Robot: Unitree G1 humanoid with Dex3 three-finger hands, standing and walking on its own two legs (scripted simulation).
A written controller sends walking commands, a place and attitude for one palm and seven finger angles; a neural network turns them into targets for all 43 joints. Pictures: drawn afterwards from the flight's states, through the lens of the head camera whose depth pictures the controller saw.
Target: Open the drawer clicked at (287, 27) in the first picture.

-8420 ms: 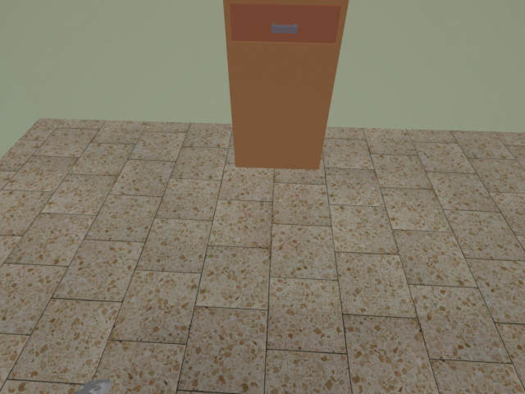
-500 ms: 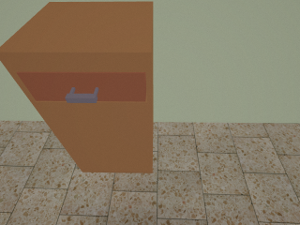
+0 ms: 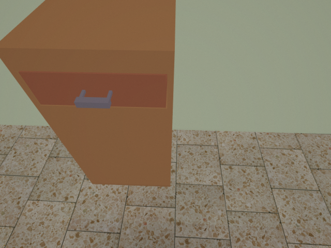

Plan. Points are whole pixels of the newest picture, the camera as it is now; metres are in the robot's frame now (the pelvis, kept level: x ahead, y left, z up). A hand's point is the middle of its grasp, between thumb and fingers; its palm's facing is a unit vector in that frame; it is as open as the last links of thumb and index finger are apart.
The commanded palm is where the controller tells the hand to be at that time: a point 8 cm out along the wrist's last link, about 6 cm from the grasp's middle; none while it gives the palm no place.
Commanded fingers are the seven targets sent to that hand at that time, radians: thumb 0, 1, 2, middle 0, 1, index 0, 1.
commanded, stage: come to a stop and stand still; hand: left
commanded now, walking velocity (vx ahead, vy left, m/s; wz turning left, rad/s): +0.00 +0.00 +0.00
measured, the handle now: (94, 97) +0.52 +0.27 +0.03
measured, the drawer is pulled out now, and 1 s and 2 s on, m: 0.00 0.00 0.00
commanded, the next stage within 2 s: look again from close up in 1.06 s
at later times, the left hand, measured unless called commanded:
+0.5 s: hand out of the picture +0.03 +0.24 -0.17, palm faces +0.05 -0.97 -0.22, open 7.4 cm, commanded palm none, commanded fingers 0.00 0.90 0.90 -0.20 -0.30 -0.20 -0.30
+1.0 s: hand out of the picture -0.07 +0.26 -0.17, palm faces +0.03 -0.98 -0.22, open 7.4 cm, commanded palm none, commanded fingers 0.00 0.90 0.90 -0.20 -0.30 -0.20 -0.30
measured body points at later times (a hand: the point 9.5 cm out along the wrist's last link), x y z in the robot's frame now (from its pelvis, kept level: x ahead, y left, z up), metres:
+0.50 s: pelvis -0.02 +0.04 +0.00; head -0.05 +0.06 +0.45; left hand +0.03 +0.29 -0.15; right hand +0.08 -0.21 -0.12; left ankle +0.01 +0.16 -0.73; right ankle -0.01 -0.10 -0.73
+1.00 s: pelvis -0.06 +0.07 +0.01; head -0.07 +0.08 +0.46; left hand -0.07 +0.32 -0.15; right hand -0.04 -0.17 -0.14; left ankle +0.01 +0.16 -0.73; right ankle -0.01 -0.10 -0.73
